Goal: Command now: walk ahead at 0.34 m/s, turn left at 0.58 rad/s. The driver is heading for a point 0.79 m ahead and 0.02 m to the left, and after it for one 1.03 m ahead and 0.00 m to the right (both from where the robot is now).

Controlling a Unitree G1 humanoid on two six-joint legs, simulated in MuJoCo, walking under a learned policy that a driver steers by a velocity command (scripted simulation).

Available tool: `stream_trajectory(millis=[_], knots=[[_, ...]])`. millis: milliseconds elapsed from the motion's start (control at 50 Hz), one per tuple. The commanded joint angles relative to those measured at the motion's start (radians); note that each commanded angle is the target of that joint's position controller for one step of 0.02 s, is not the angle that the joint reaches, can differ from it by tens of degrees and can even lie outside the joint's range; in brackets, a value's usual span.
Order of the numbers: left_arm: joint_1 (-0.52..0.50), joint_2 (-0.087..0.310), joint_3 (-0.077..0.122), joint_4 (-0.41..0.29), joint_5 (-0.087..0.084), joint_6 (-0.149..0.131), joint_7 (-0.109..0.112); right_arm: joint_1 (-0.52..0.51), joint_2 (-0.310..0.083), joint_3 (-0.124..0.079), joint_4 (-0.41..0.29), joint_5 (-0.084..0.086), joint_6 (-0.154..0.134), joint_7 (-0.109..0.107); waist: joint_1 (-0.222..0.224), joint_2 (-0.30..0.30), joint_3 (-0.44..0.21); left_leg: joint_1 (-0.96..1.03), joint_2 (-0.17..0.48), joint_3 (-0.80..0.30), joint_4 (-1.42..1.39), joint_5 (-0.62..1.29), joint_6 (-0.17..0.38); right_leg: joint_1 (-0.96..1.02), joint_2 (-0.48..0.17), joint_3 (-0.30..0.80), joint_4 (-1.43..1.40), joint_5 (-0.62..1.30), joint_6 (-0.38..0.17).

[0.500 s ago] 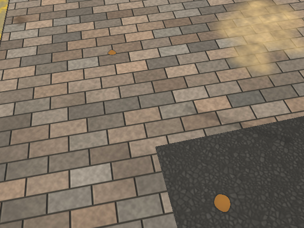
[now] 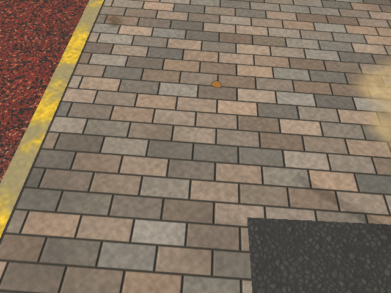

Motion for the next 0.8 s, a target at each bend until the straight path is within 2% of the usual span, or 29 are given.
stream_trajectory(millis=[20, 40, 80, 100, 120, 140, 160, 180, 200, 220, 240, 280, 340, 380, 420, 480, 520, 540, 560, 580, 600, 620, 640, 660, 680, 700, 740, 760, 800], knots=[[-0.102, 0.076, 0.006, -0.09, -0.012, -0.042, -0.014, -0.003, -0.191, -0.048, -0.062, 0.003, -0.009, 0.004, -0.014, 0.158, 0.003, 0.038, 0.232, -0.318, -0.142, -0.271, 0.163, -0.008, 0.02, -0.012, -0.092, -0.024, -0.012], [-0.082, 0.083, 0.008, -0.088, -0.016, -0.049, -0.016, -0.009, -0.186, -0.046, -0.068, 0.003, -0.006, 0.005, -0.002, 0.16, 0.0, 0.021, 0.224, -0.334, -0.13, -0.273, 0.158, 0.043, 0.023, -0.014, -0.123, -0.018, -0.02], [0.002, 0.09, 0.013, -0.066, -0.017, -0.061, -0.014, -0.038, -0.159, -0.036, -0.085, 0.005, 0.0, 0.005, 0.052, 0.147, -0.01, -0.049, 0.177, -0.329, -0.065, -0.288, 0.125, 0.206, 0.02, -0.032, -0.229, 0.048, -0.04], [0.078, 0.112, 0.022, -0.046, -0.014, -0.064, -0.009, -0.053, -0.124, -0.025, -0.098, 0.003, 0.0, 0.006, 0.089, 0.123, -0.03, -0.141, 0.137, -0.302, 0.016, -0.302, 0.092, 0.349, -0.025, -0.012, -0.251, 0.053, -0.057], [0.214, 0.158, 0.035, -0.021, 0.001, -0.063, 0.0, -0.067, -0.053, -0.004, -0.114, -0.003, -0.004, 0.009, 0.138, 0.016, -0.099, -0.299, 0.066, -0.202, 0.253, -0.377, 0.039, 0.553, -0.181, 0.137, -0.267, -0.048, -0.106], [0.29, 0.242, 0.048, -0.008, 0.027, -0.052, 0.002, -0.053, -0.017, 0.005, -0.159, 0.013, -0.017, 0.013, 0.119, -0.207, -0.107, -0.541, -0.046, -0.032, 0.51, -0.445, 0.002, 0.664, -0.372, 0.482, -0.378, -0.33, -0.22], [0.254, 0.219, 0.045, -0.013, 0.024, -0.053, -0.005, -0.057, -0.106, -0.009, -0.173, 0.023, -0.028, 0.014, 0.103, -0.204, -0.02, -0.673, 0.049, -0.024, 0.659, -0.402, -0.008, 0.604, -0.445, 0.598, -0.414, -0.477, -0.274], [0.205, 0.146, 0.027, -0.041, 0.01, -0.053, -0.003, -0.056, -0.154, -0.022, -0.159, 0.019, -0.029, 0.019, 0.097, -0.162, 0.039, -0.702, 0.089, -0.022, 0.725, -0.318, -0.017, 0.566, -0.394, 0.502, -0.42, -0.457, -0.25], [0.169, 0.107, 0.014, -0.055, 0.008, -0.05, -0.002, -0.041, -0.151, -0.026, -0.14, 0.011, -0.026, 0.022, 0.084, -0.139, 0.057, -0.692, 0.106, -0.006, 0.757, -0.24, -0.027, 0.535, -0.339, 0.395, -0.424, -0.362, -0.213], [0.146, 0.094, 0.007, -0.061, 0.012, -0.045, -0.001, -0.048, -0.141, -0.027, -0.143, 0.005, -0.025, 0.025, 0.075, -0.128, 0.067, -0.684, 0.128, 0.002, 0.766, -0.176, -0.033, 0.501, -0.312, 0.312, -0.433, -0.256, -0.192], [0.139, 0.086, 0.002, -0.062, 0.018, -0.043, 0.001, -0.064, -0.124, -0.024, -0.153, 0.006, -0.026, 0.032, 0.073, -0.118, 0.076, -0.663, 0.15, 0.005, 0.763, -0.118, -0.039, 0.463, -0.292, 0.232, -0.447, -0.141, -0.182], [0.157, 0.091, 0.001, -0.056, 0.027, -0.047, 0.002, -0.087, -0.088, -0.015, -0.173, 0.008, -0.027, 0.04, 0.081, -0.103, 0.067, -0.636, 0.158, 0.038, 0.762, -0.025, -0.057, 0.423, -0.257, 0.102, -0.464, 0.038, -0.183], [0.191, 0.105, 0.002, -0.045, 0.025, -0.046, 0.001, -0.129, -0.062, -0.003, -0.21, 0.006, -0.025, 0.046, 0.093, -0.079, 0.066, -0.604, 0.16, 0.064, 0.645, 0.083, -0.079, 0.398, -0.235, -0.021, -0.472, 0.206, -0.196], [0.211, 0.113, 0.0, -0.039, 0.017, -0.043, -0.001, -0.18, -0.035, 0.012, -0.235, 0.002, -0.03, 0.055, 0.105, -0.074, 0.081, -0.531, 0.151, 0.1, 0.488, 0.159, -0.073, 0.367, -0.215, -0.086, -0.478, 0.243, -0.193], [0.249, 0.133, 0.002, -0.03, 0.004, -0.039, -0.003, -0.243, -0.019, 0.023, -0.259, 0.0, -0.033, 0.068, 0.123, -0.064, 0.104, -0.473, 0.136, 0.148, 0.371, 0.184, -0.06, 0.366, -0.226, -0.112, -0.487, 0.246, -0.196], [0.297, 0.162, 0.007, -0.008, -0.017, -0.024, -0.008, -0.29, -0.036, 0.023, -0.288, 0.005, -0.034, 0.084, 0.113, -0.07, 0.124, -0.434, 0.118, 0.172, 0.264, 0.121, -0.021, 0.45, -0.279, -0.112, -0.465, 0.332, -0.197], [0.301, 0.187, 0.011, 0.0, -0.021, -0.012, -0.007, -0.248, -0.079, 0.004, -0.288, 0.0, -0.034, 0.087, 0.059, -0.101, 0.075, -0.313, 0.068, 0.206, 0.215, 0.045, 0.021, 0.509, -0.294, -0.135, -0.357, 0.654, -0.18], [0.296, 0.196, 0.011, 0.004, -0.021, -0.005, -0.004, -0.14, -0.115, -0.016, -0.261, -0.001, -0.032, 0.084, -0.015, -0.11, 0.001, -0.147, 0.034, 0.23, 0.178, 0.062, 0.05, 0.504, -0.279, -0.17, -0.219, 0.834, -0.161], [0.302, 0.182, 0.003, 0.005, -0.016, -0.003, 0.001, 0.022, -0.162, -0.044, -0.209, 0.0, -0.027, 0.074, -0.096, -0.096, -0.094, 0.104, 0.011, 0.235, 0.155, 0.111, 0.079, 0.413, -0.242, -0.206, -0.024, 0.863, -0.132], [0.306, 0.131, -0.02, -0.027, 0.014, -0.01, 0.001, 0.194, -0.24, -0.069, -0.175, -0.004, -0.015, 0.053, -0.154, 0.023, -0.233, 0.444, 0.191, 0.008, 0.212, 0.146, 0.131, 0.152, -0.196, -0.217, 0.301, 0.501, -0.093], [0.431, -0.001, -0.061, -0.049, 0.02, -0.034, -0.015, 0.182, -0.313, -0.066, -0.168, -0.008, -0.018, 0.054, -0.036, 0.285, -0.398, 0.677, 0.45, -0.532, 0.068, -0.068, 0.298, -0.173, -0.012, -0.115, 0.633, -0.347, -0.048], [0.332, 0.115, -0.032, -0.039, -0.018, -0.055, -0.022, 0.197, -0.214, -0.042, -0.175, -0.013, -0.025, 0.058, -0.102, 0.167, -0.401, 0.639, 0.443, -0.59, -0.021, -0.108, 0.275, -0.251, -0.035, 0.025, 0.734, -0.359, -0.061], [0.233, 0.136, -0.023, -0.085, -0.041, -0.062, -0.023, 0.137, -0.183, -0.029, -0.164, -0.015, -0.034, 0.061, -0.088, 0.154, -0.223, 0.511, 0.403, -0.413, -0.033, -0.012, 0.231, -0.331, -0.075, -0.003, 0.744, -0.28, -0.071], [0.201, 0.12, -0.028, -0.091, -0.027, -0.065, -0.016, 0.067, -0.162, -0.021, -0.166, -0.011, -0.04, 0.061, -0.049, 0.079, -0.132, 0.355, 0.36, -0.291, -0.048, 0.093, 0.203, -0.306, -0.119, -0.013, 0.68, -0.187, -0.074], [0.196, 0.115, -0.023, -0.087, -0.007, -0.06, -0.012, 0.011, -0.136, -0.014, -0.168, -0.018, -0.044, 0.063, -0.012, 0.066, -0.074, 0.226, 0.322, -0.204, -0.075, 0.164, 0.19, -0.26, -0.145, -0.018, 0.623, -0.13, -0.069], [0.228, 0.106, -0.022, -0.08, -0.005, -0.047, -0.014, -0.024, -0.111, -0.007, -0.173, -0.027, -0.049, 0.064, 0.028, 0.083, -0.057, 0.144, 0.295, -0.152, -0.113, 0.19, 0.184, -0.196, -0.166, -0.007, 0.598, -0.089, -0.068], [0.272, 0.066, -0.028, -0.064, -0.011, -0.017, -0.016, -0.046, -0.103, -0.009, -0.16, -0.023, -0.067, 0.063, 0.062, 0.087, -0.043, 0.07, 0.295, -0.088, -0.186, 0.184, 0.196, -0.154, -0.177, -0.01, 0.558, -0.048, -0.054], [0.262, 0.058, -0.03, -0.067, -0.009, -0.004, -0.015, -0.05, -0.108, -0.011, -0.148, -0.021, -0.076, 0.063, 0.07, 0.082, -0.016, 0.043, 0.295, -0.049, -0.213, 0.194, 0.195, -0.169, -0.179, -0.008, 0.532, -0.019, -0.044], [0.204, 0.055, -0.03, -0.087, -0.005, 0.008, -0.011, -0.037, -0.117, -0.015, -0.124, -0.031, -0.086, 0.055, 0.061, 0.066, 0.032, 0.029, 0.29, 0.019, -0.247, 0.2, 0.185, -0.231, -0.177, 0.009, 0.457, 0.074, -0.028]])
